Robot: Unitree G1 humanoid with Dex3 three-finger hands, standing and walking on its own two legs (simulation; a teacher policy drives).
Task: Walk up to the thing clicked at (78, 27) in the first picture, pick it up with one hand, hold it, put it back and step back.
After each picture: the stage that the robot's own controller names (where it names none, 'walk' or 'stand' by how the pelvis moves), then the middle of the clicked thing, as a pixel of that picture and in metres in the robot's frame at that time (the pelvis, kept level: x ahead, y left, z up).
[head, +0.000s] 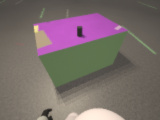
stand; (79, 31) +0.95 +0.17 +0.02
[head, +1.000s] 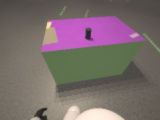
walk; (88, 33) +0.88 +0.11 +0.03
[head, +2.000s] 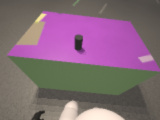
walk; (78, 42) +0.57 +0.17 +0.06
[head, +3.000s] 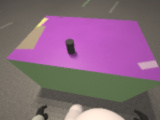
stand; (70, 47) +0.54 +0.21 +0.05
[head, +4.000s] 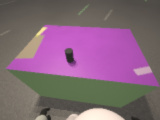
stand; (69, 55) +0.50 +0.21 +0.02
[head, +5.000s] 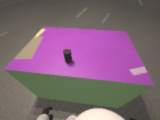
stand; (67, 56) +0.51 +0.22 +0.01
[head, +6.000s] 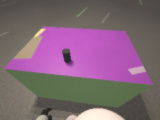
stand; (66, 55) +0.52 +0.23 +0.01
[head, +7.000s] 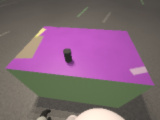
stand; (67, 55) +0.52 +0.22 +0.01
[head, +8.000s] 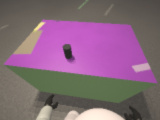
rise first; (67, 51) +0.52 +0.22 +0.02
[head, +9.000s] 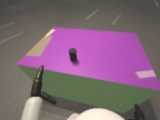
rise first; (73, 55) +0.53 +0.22 +0.02
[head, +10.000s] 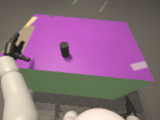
go down; (64, 50) +0.52 +0.20 +0.03
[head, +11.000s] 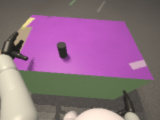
go down; (62, 50) +0.52 +0.20 +0.04
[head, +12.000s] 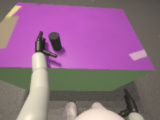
close in; (55, 42) +0.52 +0.22 +0.08
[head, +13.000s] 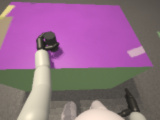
lift; (51, 42) +0.52 +0.22 +0.09
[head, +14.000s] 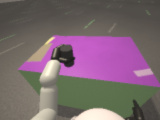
lift; (67, 56) +0.33 +0.16 +0.24
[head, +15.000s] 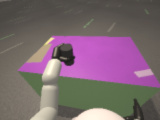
hold; (67, 55) +0.34 +0.16 +0.23
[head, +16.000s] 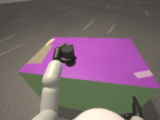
hold; (69, 56) +0.33 +0.15 +0.24
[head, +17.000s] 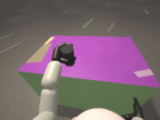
hold; (68, 56) +0.32 +0.15 +0.23
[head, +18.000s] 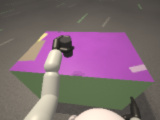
crouch; (67, 47) +0.41 +0.16 +0.23
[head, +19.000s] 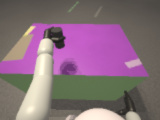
lower; (58, 38) +0.50 +0.19 +0.20
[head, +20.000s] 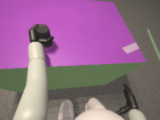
lower; (45, 37) +0.54 +0.23 +0.10
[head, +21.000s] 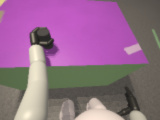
lower; (46, 39) +0.53 +0.23 +0.09
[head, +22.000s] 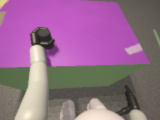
lower; (46, 39) +0.53 +0.23 +0.09
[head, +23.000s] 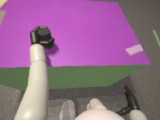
lower; (46, 38) +0.53 +0.23 +0.09
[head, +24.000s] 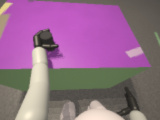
open; (48, 42) +0.52 +0.23 +0.08
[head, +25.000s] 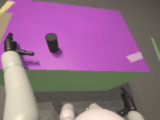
sink last; (52, 43) +0.51 +0.22 +0.07
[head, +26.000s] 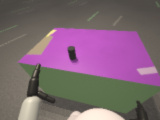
sink last; (72, 53) +0.54 +0.23 +0.05
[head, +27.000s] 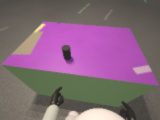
stand; (66, 52) +0.51 +0.22 +0.04
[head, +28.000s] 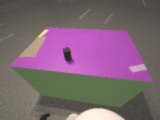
stand; (67, 54) +0.54 +0.24 +0.02
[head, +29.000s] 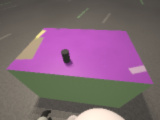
stand; (66, 56) +0.52 +0.24 +0.01
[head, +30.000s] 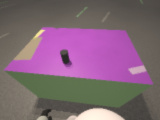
stand; (65, 56) +0.50 +0.24 +0.01
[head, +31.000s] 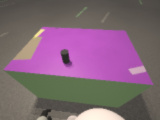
stand; (65, 56) +0.50 +0.24 +0.01
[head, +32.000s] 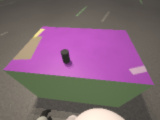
stand; (65, 56) +0.50 +0.24 +0.01
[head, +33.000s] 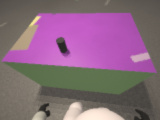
walk; (62, 45) +0.54 +0.27 +0.03
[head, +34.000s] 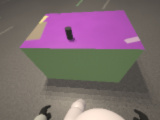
walk; (69, 33) +0.75 +0.29 +0.04
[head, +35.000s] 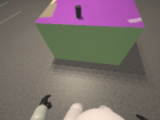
walk; (78, 12) +1.05 +0.21 +0.04
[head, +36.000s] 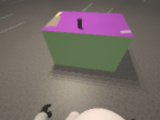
stand; (79, 23) +1.13 +0.21 +0.03
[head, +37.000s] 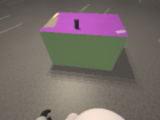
stand; (76, 24) +1.15 +0.24 +0.01
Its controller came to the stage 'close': yes
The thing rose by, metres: 0.21
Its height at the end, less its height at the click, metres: +0.00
